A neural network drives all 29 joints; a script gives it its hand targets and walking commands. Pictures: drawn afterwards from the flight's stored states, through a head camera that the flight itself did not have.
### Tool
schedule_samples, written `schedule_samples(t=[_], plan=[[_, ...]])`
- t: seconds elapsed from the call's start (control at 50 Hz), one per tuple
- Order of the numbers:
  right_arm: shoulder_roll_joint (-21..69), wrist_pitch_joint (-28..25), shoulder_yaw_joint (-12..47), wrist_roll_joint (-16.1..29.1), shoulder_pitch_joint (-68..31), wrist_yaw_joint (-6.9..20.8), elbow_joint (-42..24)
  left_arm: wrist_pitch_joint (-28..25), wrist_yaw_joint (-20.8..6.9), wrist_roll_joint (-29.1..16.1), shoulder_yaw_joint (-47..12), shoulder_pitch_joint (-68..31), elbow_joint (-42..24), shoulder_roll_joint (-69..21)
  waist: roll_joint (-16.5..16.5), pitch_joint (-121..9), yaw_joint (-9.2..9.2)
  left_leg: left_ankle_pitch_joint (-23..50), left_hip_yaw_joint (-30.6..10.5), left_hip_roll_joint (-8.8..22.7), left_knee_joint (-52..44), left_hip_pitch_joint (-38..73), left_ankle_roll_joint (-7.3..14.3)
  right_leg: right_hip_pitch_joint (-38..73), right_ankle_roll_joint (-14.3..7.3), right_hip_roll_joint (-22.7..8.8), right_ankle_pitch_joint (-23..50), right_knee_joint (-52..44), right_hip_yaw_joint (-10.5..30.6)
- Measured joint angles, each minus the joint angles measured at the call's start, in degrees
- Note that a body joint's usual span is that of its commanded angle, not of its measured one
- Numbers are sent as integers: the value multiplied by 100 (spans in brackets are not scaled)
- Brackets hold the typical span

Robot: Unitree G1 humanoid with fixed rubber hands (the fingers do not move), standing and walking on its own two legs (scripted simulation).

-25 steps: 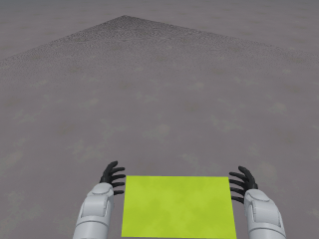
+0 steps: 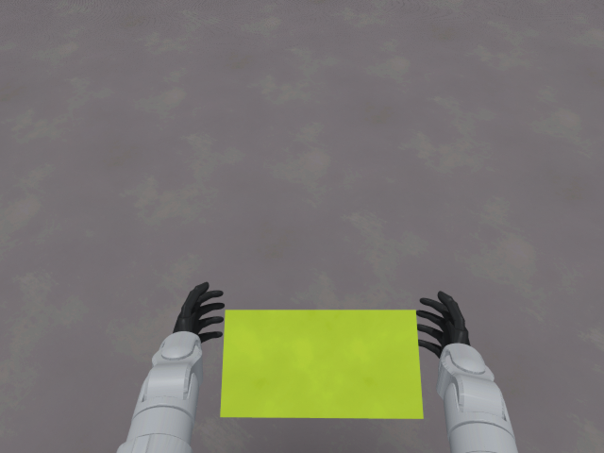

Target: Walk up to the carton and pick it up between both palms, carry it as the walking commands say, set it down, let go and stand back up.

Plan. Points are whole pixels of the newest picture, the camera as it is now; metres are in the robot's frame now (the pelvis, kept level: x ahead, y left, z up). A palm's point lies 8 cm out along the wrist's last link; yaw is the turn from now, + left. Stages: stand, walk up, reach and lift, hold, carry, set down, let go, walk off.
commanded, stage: set down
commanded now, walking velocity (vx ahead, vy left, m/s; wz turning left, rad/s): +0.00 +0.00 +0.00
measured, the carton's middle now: (319, 356) +0.29 -0.02 -0.17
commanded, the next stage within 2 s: none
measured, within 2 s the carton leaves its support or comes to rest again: neither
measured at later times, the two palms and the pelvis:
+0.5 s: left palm (210, 338) +0.32 +0.16 -0.14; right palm (439, 353) +0.27 -0.21 -0.15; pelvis -0.05 +0.02 -0.08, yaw -1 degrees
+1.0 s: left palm (229, 345) +0.34 +0.15 -0.25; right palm (423, 357) +0.30 -0.22 -0.25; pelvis -0.07 +0.00 -0.16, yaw -1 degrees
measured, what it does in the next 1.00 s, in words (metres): lowers itself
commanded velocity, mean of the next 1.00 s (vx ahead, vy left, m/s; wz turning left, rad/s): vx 0.00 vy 0.00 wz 0.00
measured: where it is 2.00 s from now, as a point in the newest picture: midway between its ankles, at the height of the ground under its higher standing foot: outside the picture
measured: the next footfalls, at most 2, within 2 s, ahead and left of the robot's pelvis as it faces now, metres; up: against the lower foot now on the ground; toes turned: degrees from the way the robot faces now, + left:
none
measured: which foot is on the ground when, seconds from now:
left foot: down 0.00-1.00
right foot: down 0.00-1.00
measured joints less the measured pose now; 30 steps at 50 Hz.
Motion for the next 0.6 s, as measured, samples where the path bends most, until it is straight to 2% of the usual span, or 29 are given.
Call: schedule_samples(t=[0.18,0.34,0.42,0.6], plan=[[-151,-417,-201,221,-680,32,390,-273,144,-34,145,-781,315,70,-27,-162,-74,-34,64,-122,1108,-1750,30,-1759,109,-19,-194,1156,-5],[-540,-327,-217,450,-1253,159,613,-131,387,-186,54,-1335,383,73,-17,-491,-134,-317,274,-249,2043,-3067,111,-3130,255,-60,-406,2171,141],[-667,-222,-216,443,-1433,163,785,-51,429,-161,131,-1459,497,18,-36,-685,-81,-432,380,-268,2342,-3416,153,-3504,282,-53,-537,2508,220],[-688,-248,-243,262,-1786,324,1101,-83,411,-217,279,-1644,687,158,-2,-992,-37,-645,360,-259,2953,-4240,70,-4329,233,8,-714,3116,155]])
